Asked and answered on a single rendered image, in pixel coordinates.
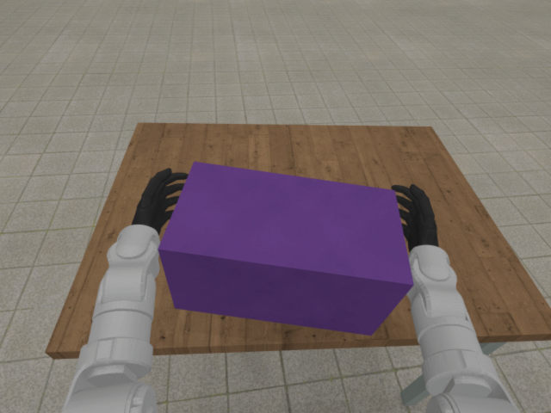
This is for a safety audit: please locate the left robot hand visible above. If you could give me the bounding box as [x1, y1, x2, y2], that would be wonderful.
[132, 168, 189, 235]

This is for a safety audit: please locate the right robot hand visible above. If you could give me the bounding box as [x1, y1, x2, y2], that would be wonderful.
[392, 184, 439, 252]

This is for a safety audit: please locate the robot left upper arm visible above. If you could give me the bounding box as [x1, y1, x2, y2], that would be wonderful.
[63, 381, 158, 413]

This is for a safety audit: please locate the robot right upper arm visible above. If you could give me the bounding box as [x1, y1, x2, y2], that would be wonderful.
[425, 392, 518, 413]

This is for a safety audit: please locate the table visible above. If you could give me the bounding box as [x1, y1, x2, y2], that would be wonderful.
[45, 123, 551, 406]

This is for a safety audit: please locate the left robot forearm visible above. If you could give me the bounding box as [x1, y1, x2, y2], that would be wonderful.
[61, 225, 160, 413]

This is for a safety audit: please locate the carton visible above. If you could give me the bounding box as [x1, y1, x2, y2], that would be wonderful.
[158, 162, 414, 336]

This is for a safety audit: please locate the right robot forearm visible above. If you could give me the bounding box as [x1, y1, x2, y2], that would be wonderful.
[406, 245, 520, 413]

